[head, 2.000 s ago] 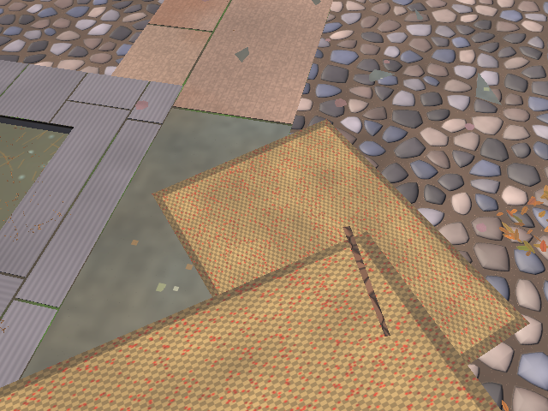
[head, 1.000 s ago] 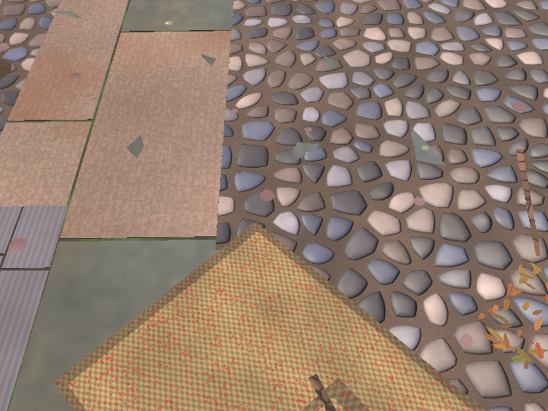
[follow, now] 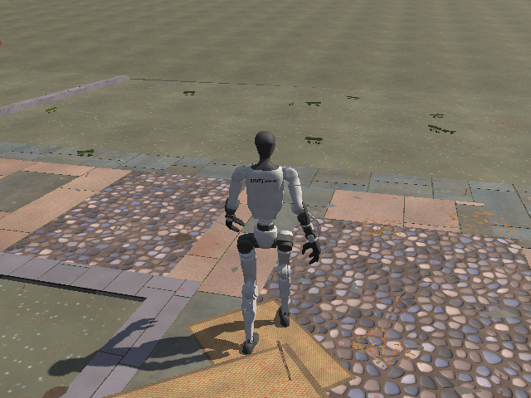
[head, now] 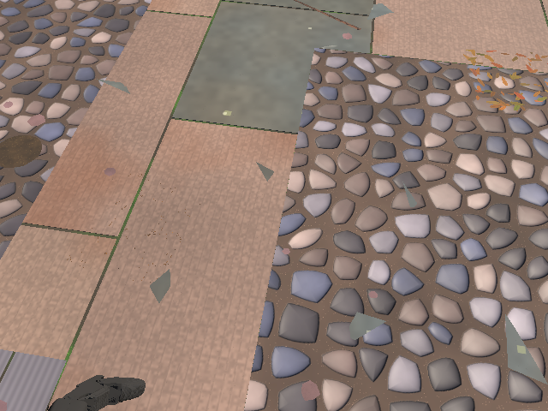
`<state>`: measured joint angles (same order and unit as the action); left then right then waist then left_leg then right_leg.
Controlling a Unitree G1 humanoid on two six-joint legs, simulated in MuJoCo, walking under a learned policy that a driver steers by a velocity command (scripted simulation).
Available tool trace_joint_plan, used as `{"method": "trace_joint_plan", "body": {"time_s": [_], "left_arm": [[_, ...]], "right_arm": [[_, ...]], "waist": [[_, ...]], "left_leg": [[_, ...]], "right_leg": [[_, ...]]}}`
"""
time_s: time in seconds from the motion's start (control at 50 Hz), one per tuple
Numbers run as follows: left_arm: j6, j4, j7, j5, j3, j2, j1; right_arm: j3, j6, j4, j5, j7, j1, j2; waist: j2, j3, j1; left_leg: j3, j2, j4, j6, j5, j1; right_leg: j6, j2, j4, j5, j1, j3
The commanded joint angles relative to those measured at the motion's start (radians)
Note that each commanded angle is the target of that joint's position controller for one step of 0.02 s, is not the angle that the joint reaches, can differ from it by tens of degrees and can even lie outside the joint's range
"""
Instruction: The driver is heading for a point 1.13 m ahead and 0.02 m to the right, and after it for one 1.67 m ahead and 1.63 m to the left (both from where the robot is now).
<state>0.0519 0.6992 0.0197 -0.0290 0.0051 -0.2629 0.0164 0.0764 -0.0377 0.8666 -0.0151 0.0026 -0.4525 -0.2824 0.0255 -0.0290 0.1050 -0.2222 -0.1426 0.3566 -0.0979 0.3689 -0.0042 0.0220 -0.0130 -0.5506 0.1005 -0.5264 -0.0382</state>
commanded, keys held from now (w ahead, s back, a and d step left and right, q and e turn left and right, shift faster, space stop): w+q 0.28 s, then w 0.16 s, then w+e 0.56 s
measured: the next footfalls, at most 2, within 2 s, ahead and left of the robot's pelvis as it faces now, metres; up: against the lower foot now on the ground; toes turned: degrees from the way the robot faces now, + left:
right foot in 0.02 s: +0.18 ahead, -0.12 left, +0.00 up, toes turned +4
left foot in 0.54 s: +0.39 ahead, +0.15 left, +0.00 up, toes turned +18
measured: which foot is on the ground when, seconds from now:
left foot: down 0.00-0.04, up 0.06-0.52, down 0.54-1.00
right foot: up 0.00-0.00, down 0.02-0.56, up 0.58-1.00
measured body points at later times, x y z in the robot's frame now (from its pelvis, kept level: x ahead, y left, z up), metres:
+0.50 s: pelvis +0.25 +0.01 +0.00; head +0.29 +0.03 +0.45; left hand +0.14 +0.26 -0.13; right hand +0.53 -0.14 -0.09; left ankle +0.35 +0.14 -0.71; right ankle +0.14 -0.12 -0.73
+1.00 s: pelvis +0.50 +0.08 +0.00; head +0.53 +0.08 +0.45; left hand +0.66 +0.32 -0.12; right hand +0.49 -0.18 -0.14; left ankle +0.36 +0.14 -0.73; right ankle +0.66 -0.02 -0.70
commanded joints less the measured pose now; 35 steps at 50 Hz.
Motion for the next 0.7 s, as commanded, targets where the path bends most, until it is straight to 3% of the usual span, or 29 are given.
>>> {"method": "trace_joint_plan", "body": {"time_s": [0.02,0.04,0.06,0.08,0.1,0.12,0.14,0.18,0.24,0.3,0.38,0.46,0.5,0.52,0.54,0.56,0.58,0.6,0.62,0.64,0.66,0.7], "left_arm": [[0.037,-0.004,-0.026,-0.004,-0.058,-0.17,0.216],[0.042,0.002,-0.045,-0.026,-0.077,-0.246,0.379],[0.024,-0.003,-0.048,-0.031,-0.095,-0.319,0.356],[0.011,-0.006,-0.042,-0.016,-0.088,-0.236,0.302],[0.01,-0.018,-0.037,-0.007,-0.068,-0.148,0.25],[0.012,-0.013,-0.033,-0.008,-0.058,-0.11,0.22],[0.017,-0.003,-0.035,-0.008,-0.055,-0.101,0.224],[0.034,0.023,-0.031,0.002,-0.056,-0.102,0.251],[0.053,0.047,-0.023,0.013,-0.065,-0.112,0.283],[0.052,0.072,-0.02,0.01,-0.067,-0.108,0.319],[0.052,0.109,-0.013,0.01,-0.068,-0.116,0.352],[0.036,0.167,-0.016,0.013,-0.072,-0.145,0.431],[0.022,0.194,-0.018,0.016,-0.073,-0.165,0.443],[0.016,0.203,-0.019,0.022,-0.07,-0.166,0.439],[0.018,0.19,-0.017,0.028,-0.06,-0.14,0.436],[0.024,0.126,-0.004,0.048,-0.031,-0.028,0.462],[0.014,0.137,-0.016,0.037,-0.056,-0.095,0.471],[0.006,0.134,-0.021,0.029,-0.072,-0.128,0.397],[0.009,0.136,-0.015,0.032,-0.064,-0.094,0.379],[0.002,0.155,-0.013,0.029,-0.066,-0.078,0.384],[-0.013,0.169,-0.007,0.011,-0.067,-0.069,0.403],[-0.034,0.184,0.008,0.003,-0.069,-0.042,0.421]], "right_arm": [[0.038,-0.022,-0.072,0.007,-0.003,0.075,-0.172],[0.016,-0.032,-0.102,0.02,-0.01,0.068,-0.099],[0.004,-0.027,-0.131,0.039,-0.009,-0.044,-0.041],[0.01,-0.009,-0.094,0.002,0.001,-0.037,-0.12],[0.014,-0.003,-0.09,-0.007,-0.007,0.032,-0.129],[0.01,0.0,-0.096,-0.007,-0.016,0.073,-0.109],[0.01,0.008,-0.101,-0.016,-0.025,0.094,-0.1],[0.007,0.028,-0.106,-0.022,-0.042,0.098,-0.087],[0.0,0.04,-0.141,-0.021,-0.058,0.177,-0.069],[-0.01,0.039,-0.178,-0.022,-0.068,0.278,-0.054],[-0.037,0.025,-0.211,-0.02,-0.077,0.399,-0.016],[-0.043,0.019,-0.232,-0.03,-0.07,0.472,-0.031],[-0.038,0.007,-0.21,-0.038,-0.055,0.405,-0.046],[-0.029,-0.006,-0.162,-0.045,-0.045,0.268,-0.06],[-0.009,-0.018,-0.105,-0.062,-0.031,0.098,-0.111],[0.017,-0.022,-0.097,-0.078,-0.012,-0.017,-0.224],[0.029,-0.011,-0.098,-0.031,-0.003,-0.017,-0.252],[0.016,-0.009,-0.093,-0.012,-0.001,0.06,-0.198],[-0.005,-0.017,-0.091,-0.009,-0.003,0.132,-0.125],[-0.018,-0.025,-0.09,-0.009,-0.005,0.18,-0.073],[-0.027,-0.033,-0.083,-0.004,-0.003,0.201,-0.047],[-0.028,-0.052,-0.07,-0.005,-0.001,0.192,-0.04]], "waist": [[-0.05,0.122,-0.182],[0.067,0.277,-0.236],[0.294,0.337,-0.158],[0.143,0.228,-0.131],[0.03,0.113,-0.132],[0.003,0.053,-0.122],[0.044,0.031,-0.115],[0.092,0.028,-0.102],[0.075,0.021,-0.1],[0.061,-0.008,-0.117],[0.065,-0.036,-0.139],[0.066,-0.054,-0.154],[0.075,-0.01,-0.111],[0.051,0.064,-0.043],[0.009,0.178,0.022],[-0.204,0.34,0.036],[-0.214,0.394,0.031],[-0.114,0.236,0.0],[-0.109,0.108,-0.042],[-0.1,0.048,-0.073],[-0.128,0.013,-0.101],[-0.124,0.013,-0.122]], "left_leg": [[-0.127,0.173,0.276,-0.028,-0.683,0.156],[-0.036,0.113,0.549,-0.004,-0.435,0.269],[0.082,-0.031,0.762,0.02,0.203,0.56],[0.092,0.074,0.863,0.013,0.151,0.65],[0.101,0.11,0.86,0.018,0.053,0.644],[0.115,0.139,0.827,0.029,-0.004,0.623],[0.127,0.162,0.8,0.038,-0.024,0.607],[0.147,0.174,0.791,0.051,-0.05,0.583],[0.156,0.192,0.774,0.063,-0.12,0.655],[0.17,0.201,0.677,0.077,-0.211,0.713],[0.23,0.181,0.399,0.064,-0.329,0.61],[0.288,0.158,0.252,0.018,-0.238,0.532],[0.318,0.116,0.188,-0.016,-0.156,0.409],[0.326,0.091,0.11,-0.038,-0.198,0.232],[0.24,0.173,0.106,-0.066,-0.201,-0.038],[-0.177,0.514,0.073,-0.147,-0.138,-0.363],[-0.407,0.618,-0.035,-0.197,-0.249,-0.329],[-0.222,0.551,-0.037,-0.161,-0.257,-0.204],[-0.09,0.496,-0.082,-0.122,-0.28,-0.059],[0.0,0.445,-0.128,-0.074,-0.277,0.033],[0.066,0.41,-0.158,-0.048,-0.298,0.103],[0.139,0.391,-0.196,-0.043,-0.35,0.144]], "right_leg": [[-0.061,0.006,0.117,0.042,0.426,-0.016],[-0.114,-0.228,0.149,0.26,0.656,-0.243],[-0.217,-0.439,0.268,0.346,0.812,-0.683],[-0.227,-0.422,0.268,0.441,0.708,-0.706],[-0.206,-0.371,0.282,0.39,0.585,-0.543],[-0.188,-0.319,0.307,0.246,0.499,-0.399],[-0.17,-0.28,0.323,0.142,0.455,-0.296],[-0.159,-0.244,0.342,-0.019,0.419,-0.174],[-0.177,-0.253,0.376,-0.13,0.438,-0.077],[-0.181,-0.238,0.399,-0.188,0.45,0.015],[-0.164,-0.205,0.409,-0.221,0.427,0.119],[-0.162,-0.249,0.366,-0.346,0.515,0.122],[-0.159,-0.247,0.225,-0.631,0.564,0.118],[-0.143,-0.217,0.061,-0.691,0.539,0.141],[-0.125,-0.178,-0.153,-0.502,0.386,0.151],[-0.081,-0.057,-0.515,0.066,0.049,0.184],[-0.083,0.042,-0.7,0.433,-0.065,0.051],[-0.095,-0.016,-0.719,0.362,-0.111,-0.03],[-0.095,-0.054,-0.658,0.293,-0.103,-0.016],[-0.091,-0.076,-0.6,0.248,-0.065,-0.008],[-0.082,-0.086,-0.571,0.219,-0.024,-0.004],[-0.071,-0.079,-0.577,0.166,0.007,0.005]]}}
